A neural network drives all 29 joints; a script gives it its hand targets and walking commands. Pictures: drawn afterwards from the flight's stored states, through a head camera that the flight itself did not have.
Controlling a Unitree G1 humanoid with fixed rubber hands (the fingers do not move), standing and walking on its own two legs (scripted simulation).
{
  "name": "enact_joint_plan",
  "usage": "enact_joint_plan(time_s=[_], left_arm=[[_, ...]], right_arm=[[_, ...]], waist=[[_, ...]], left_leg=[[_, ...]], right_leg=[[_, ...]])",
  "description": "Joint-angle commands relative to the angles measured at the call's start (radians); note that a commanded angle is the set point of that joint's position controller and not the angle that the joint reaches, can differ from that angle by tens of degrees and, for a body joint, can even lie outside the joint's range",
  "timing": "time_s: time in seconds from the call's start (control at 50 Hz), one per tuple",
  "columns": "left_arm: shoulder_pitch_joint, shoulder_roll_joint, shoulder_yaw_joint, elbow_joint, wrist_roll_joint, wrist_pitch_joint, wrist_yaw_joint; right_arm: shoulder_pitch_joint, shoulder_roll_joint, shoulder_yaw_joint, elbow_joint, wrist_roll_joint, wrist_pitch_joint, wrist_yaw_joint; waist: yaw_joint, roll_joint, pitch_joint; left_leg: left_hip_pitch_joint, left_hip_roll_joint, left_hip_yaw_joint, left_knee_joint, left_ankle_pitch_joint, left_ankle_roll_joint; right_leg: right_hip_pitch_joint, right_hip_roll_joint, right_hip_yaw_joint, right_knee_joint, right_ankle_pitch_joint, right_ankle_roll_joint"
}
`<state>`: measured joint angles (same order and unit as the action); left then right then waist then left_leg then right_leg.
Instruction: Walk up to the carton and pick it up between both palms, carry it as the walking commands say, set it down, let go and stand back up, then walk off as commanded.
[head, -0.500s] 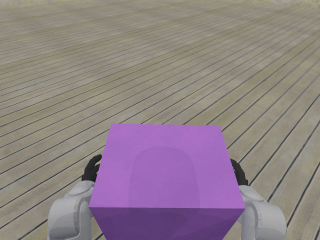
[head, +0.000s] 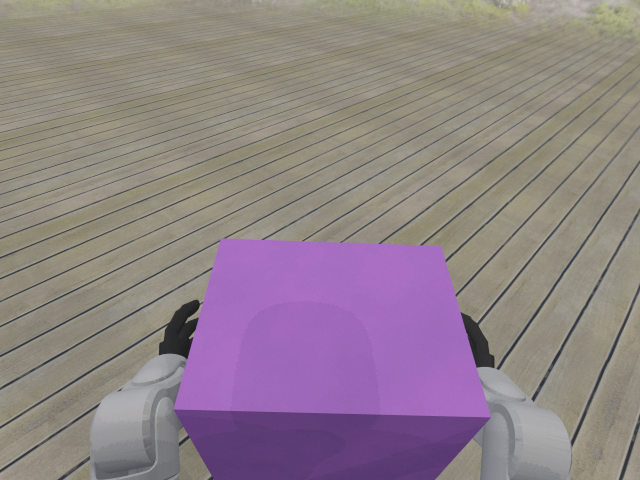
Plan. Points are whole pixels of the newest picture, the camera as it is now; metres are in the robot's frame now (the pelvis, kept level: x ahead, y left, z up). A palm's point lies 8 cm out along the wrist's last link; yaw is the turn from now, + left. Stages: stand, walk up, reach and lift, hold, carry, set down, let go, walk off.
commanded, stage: carry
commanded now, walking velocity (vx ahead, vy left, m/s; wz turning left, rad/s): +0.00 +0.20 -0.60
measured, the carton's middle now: (325, 384) +0.23 +0.00 +0.06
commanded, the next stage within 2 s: none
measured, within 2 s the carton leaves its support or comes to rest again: neither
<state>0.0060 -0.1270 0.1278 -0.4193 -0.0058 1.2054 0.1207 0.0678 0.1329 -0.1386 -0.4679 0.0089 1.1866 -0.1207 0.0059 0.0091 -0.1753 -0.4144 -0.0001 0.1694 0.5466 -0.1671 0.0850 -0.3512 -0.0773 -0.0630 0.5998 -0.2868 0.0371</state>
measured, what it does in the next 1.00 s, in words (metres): steps to the left, turning right: left foot, then right foot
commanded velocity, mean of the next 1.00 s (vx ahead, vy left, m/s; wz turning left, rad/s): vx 0.00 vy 0.19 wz -0.58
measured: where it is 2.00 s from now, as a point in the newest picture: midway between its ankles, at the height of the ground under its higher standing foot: outside the picture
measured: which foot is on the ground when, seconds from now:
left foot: down 0.00-0.18, up 0.20-0.30, down 0.32-0.52, up 0.54-0.80, down 0.82-1.00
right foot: down 0.00-0.32, up 0.34-0.50, down 0.52-0.82, up 0.84-1.00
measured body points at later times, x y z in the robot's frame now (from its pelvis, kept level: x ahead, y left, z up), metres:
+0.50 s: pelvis -0.05 +0.03 -0.02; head -0.05 +0.04 +0.43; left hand +0.23 +0.13 +0.06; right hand +0.15 -0.19 +0.06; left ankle +0.01 +0.14 -0.73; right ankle -0.04 -0.07 -0.71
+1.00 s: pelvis -0.06 +0.12 +0.00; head -0.04 +0.13 +0.45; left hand +0.23 +0.16 +0.07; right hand +0.08 -0.13 +0.08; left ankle -0.02 +0.19 -0.73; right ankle -0.12 +0.00 -0.67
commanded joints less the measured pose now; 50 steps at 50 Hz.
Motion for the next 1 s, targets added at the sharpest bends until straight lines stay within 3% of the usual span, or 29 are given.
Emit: enact_joint_plan(time_s=[0.0,0.1,0.12,0.14,0.16,0.18,0.22,0.26,0.28,0.3,0.32,0.34,0.38,0.4,0.44,0.46,0.48,0.5,0.52,0.56,0.62,0.76,0.78,0.8,0.82,0.84,0.86,0.88,0.98], left_arm=[[-0.469,-0.766,-0.714,-0.123,-0.238,-0.021,-0.134],[-0.510,-0.771,-0.708,-0.126,-0.249,-0.025,-0.139],[-0.509,-0.767,-0.698,-0.113,-0.247,-0.025,-0.140],[-0.519,-0.765,-0.695,-0.118,-0.251,-0.027,-0.141],[-0.494,-0.764,-0.692,-0.097,-0.245,-0.023,-0.144],[-0.491,-0.763,-0.701,-0.097,-0.248,-0.025,-0.147],[-0.540,-0.789,-0.742,-0.141,-0.267,-0.024,-0.153],[-0.579,-0.799,-0.763,-0.211,-0.285,-0.029,-0.151],[-0.576,-0.796,-0.760,-0.220,-0.278,-0.030,-0.146],[-0.568,-0.780,-0.757,-0.232,-0.272,-0.028,-0.145],[-0.550,-0.778,-0.753,-0.238,-0.269,-0.031,-0.148],[-0.553,-0.791,-0.766,-0.222,-0.271,-0.030,-0.150],[-0.532,-0.818,-0.752,-0.214,-0.282,-0.040,-0.153],[-0.534,-0.818,-0.751,-0.225,-0.284,-0.046,-0.153],[-0.487,-0.805,-0.734,-0.215,-0.266,-0.048,-0.151],[-0.460,-0.804,-0.724,-0.211,-0.255,-0.050,-0.150],[-0.424,-0.784,-0.708,-0.190,-0.245,-0.054,-0.148],[-0.410,-0.750,-0.694,-0.174,-0.237,-0.056,-0.146],[-0.378,-0.734,-0.681,-0.138,-0.228,-0.051,-0.142],[-0.350,-0.769,-0.685,-0.163,-0.233,-0.069,-0.151],[-0.418,-0.840,-0.688,-0.221,-0.236,-0.103,-0.148],[-0.375,-0.781,-0.748,-0.303,-0.240,-0.118,-0.133],[-0.354,-0.761,-0.758,-0.293,-0.239,-0.110,-0.129],[-0.352,-0.754,-0.778,-0.308,-0.242,-0.105,-0.130],[-0.402,-0.725,-0.793,-0.336,-0.245,-0.100,-0.133],[-0.446,-0.741,-0.817,-0.345,-0.255,-0.097,-0.140],[-0.475,-0.763,-0.835,-0.343,-0.272,-0.099,-0.142],[-0.461,-0.778,-0.833,-0.313,-0.278,-0.097,-0.142],[-0.413,-0.744,-0.806,-0.276,-0.278,-0.077,-0.138]], right_arm=[[-0.572,0.718,0.678,-0.127,0.218,-0.009,0.124],[-0.590,0.733,0.673,-0.097,0.211,-0.007,0.120],[-0.598,0.735,0.678,-0.096,0.210,-0.005,0.119],[-0.610,0.737,0.696,-0.109,0.215,-0.005,0.119],[-0.650,0.736,0.718,-0.137,0.223,-0.007,0.118],[-0.651,0.751,0.740,-0.142,0.234,-0.011,0.119],[-0.612,0.761,0.735,-0.135,0.228,-0.021,0.113],[-0.590,0.769,0.712,-0.131,0.227,-0.025,0.112],[-0.575,0.771,0.706,-0.122,0.228,-0.023,0.111],[-0.540,0.756,0.691,-0.104,0.226,-0.024,0.111],[-0.546,0.766,0.694,-0.121,0.236,-0.032,0.114],[-0.536,0.777,0.687,-0.116,0.228,-0.034,0.113],[-0.558,0.794,0.708,-0.153,0.238,-0.047,0.114],[-0.578,0.785,0.716,-0.178,0.246,-0.055,0.115],[-0.546,0.773,0.727,-0.175,0.251,-0.053,0.113],[-0.539,0.771,0.740,-0.179,0.255,-0.054,0.114],[-0.534,0.760,0.745,-0.173,0.252,-0.054,0.114],[-0.522,0.751,0.745,-0.174,0.244,-0.054,0.110],[-0.533,0.739,0.750,-0.152,0.250,-0.048,0.107],[-0.558,0.763,0.799,-0.210,0.269,-0.053,0.117],[-0.631,0.825,0.830,-0.249,0.313,-0.076,0.134],[-0.478,0.779,0.797,-0.241,0.292,-0.097,0.122],[-0.432,0.749,0.779,-0.212,0.274,-0.092,0.119],[-0.407,0.730,0.760,-0.194,0.259,-0.094,0.119],[-0.381,0.725,0.734,-0.169,0.244,-0.098,0.119],[-0.398,0.752,0.729,-0.186,0.244,-0.102,0.126],[-0.390,0.754,0.719,-0.191,0.220,-0.103,0.127],[-0.385,0.747,0.709,-0.182,0.213,-0.104,0.125],[-0.410,0.677,0.699,-0.237,0.209,-0.096,0.109]], waist=[[0.010,0.085,-0.083],[0.025,0.058,-0.077],[0.029,-0.037,-0.044],[0.019,-0.287,-0.054],[0.002,-0.421,-0.047],[-0.024,-0.363,-0.035],[-0.035,-0.264,-0.077],[-0.019,-0.100,-0.108],[-0.015,0.062,-0.109],[-0.010,0.329,-0.122],[-0.016,0.326,-0.106],[-0.021,0.297,-0.087],[-0.005,0.193,-0.108],[0.000,0.212,-0.128],[0.013,0.182,-0.162],[0.023,0.135,-0.171],[0.032,0.012,-0.189],[0.025,-0.262,-0.191],[0.013,-0.237,-0.182],[0.009,-0.209,-0.219],[0.011,-0.245,-0.223],[-0.003,-0.211,-0.302],[-0.006,-0.082,-0.337],[-0.002,0.224,-0.311],[-0.012,0.410,-0.251],[-0.019,0.345,-0.185],[-0.009,0.206,-0.167],[-0.003,0.159,-0.156],[-0.011,0.197,-0.149]], left_leg=[[0.039,0.205,-0.177,-0.317,-0.448,-0.121],[-0.055,0.154,-0.010,-0.238,-0.398,-0.208],[-0.114,0.100,0.044,-0.142,-0.374,-0.252],[-0.066,0.085,0.013,0.194,-0.311,-0.204],[0.048,0.104,-0.136,0.439,-0.229,-0.174],[0.133,0.127,-0.232,0.482,-0.194,-0.145],[0.199,0.099,-0.166,0.267,-0.207,-0.102],[0.204,0.072,-0.117,-0.061,-0.263,-0.096],[0.234,0.171,-0.232,-0.210,-0.347,-0.071],[0.222,0.420,-0.472,-0.274,-0.251,0.015],[0.151,0.456,-0.427,-0.252,-0.281,0.095],[0.074,0.409,-0.367,-0.263,-0.299,0.104],[0.090,0.305,-0.198,-0.132,-0.037,0.049],[0.071,0.283,-0.139,-0.066,0.075,0.029],[0.082,0.262,-0.062,0.037,0.063,0.006],[0.068,0.230,-0.026,0.127,0.040,-0.024],[-0.050,0.190,0.006,0.265,-0.054,-0.076],[-0.314,0.079,0.004,0.457,-0.364,-0.139],[-0.375,0.067,-0.128,0.610,-0.416,-0.147],[-0.341,0.079,-0.191,0.679,-0.345,-0.153],[-0.247,0.068,-0.153,0.559,-0.298,-0.155],[0.169,0.005,-0.098,-0.069,-0.216,-0.115],[0.340,0.076,-0.160,-0.174,-0.221,-0.093],[0.418,0.318,-0.424,-0.237,-0.093,-0.010],[0.348,0.504,-0.536,-0.194,0.140,0.131],[0.264,0.437,-0.385,-0.179,0.220,0.151],[0.245,0.382,-0.284,-0.163,0.305,0.108],[0.286,0.332,-0.207,-0.121,0.395,0.057],[0.284,0.297,-0.135,-0.085,0.355,0.060]], right_leg=[[-0.031,0.022,-0.063,0.007,-0.145,-0.054],[0.076,0.017,-0.044,-0.075,-0.152,-0.111],[0.089,-0.036,0.046,-0.205,-0.234,-0.134],[-0.032,-0.179,0.297,-0.317,-0.296,-0.168],[-0.230,-0.296,0.498,-0.439,-0.416,-0.183],[-0.346,-0.287,0.474,-0.449,-0.402,-0.141],[-0.320,-0.188,0.275,-0.366,-0.274,-0.044],[-0.207,-0.039,0.122,-0.106,-0.102,-0.027],[-0.246,0.020,0.058,0.060,-0.061,-0.025],[-0.354,0.070,-0.020,0.333,-0.243,-0.002],[-0.371,0.010,-0.020,0.467,-0.310,-0.002],[-0.342,0.007,-0.008,0.567,-0.271,-0.004],[-0.230,0.020,-0.027,0.441,-0.177,-0.032],[-0.171,0.025,-0.053,0.364,-0.142,-0.043],[-0.054,0.051,-0.095,0.148,-0.055,-0.058],[0.017,0.046,-0.060,-0.004,-0.005,-0.079],[0.161,-0.051,0.105,-0.111,0.144,-0.106],[0.310,-0.311,0.502,-0.171,0.471,-0.178],[0.290,-0.383,0.614,-0.214,0.524,-0.224],[0.263,-0.309,0.510,-0.185,0.466,-0.222],[0.175,-0.231,0.367,-0.176,0.411,-0.204],[0.057,-0.138,0.291,-0.123,0.293,-0.118],[-0.052,-0.075,0.228,-0.023,0.197,-0.075],[-0.250,0.032,0.098,0.150,-0.127,-0.030],[-0.383,0.079,-0.052,0.384,-0.392,0.002],[-0.361,0.022,0.000,0.497,-0.353,-0.017],[-0.312,0.039,-0.004,0.548,-0.262,-0.027],[-0.303,0.036,-0.004,0.521,-0.216,-0.029],[-0.218,0.062,-0.083,0.338,-0.225,-0.032]])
